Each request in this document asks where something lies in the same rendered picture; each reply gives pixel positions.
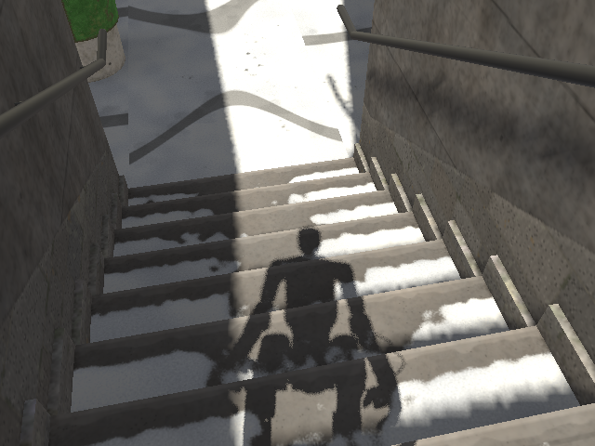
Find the stairs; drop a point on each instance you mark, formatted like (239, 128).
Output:
(295, 306)

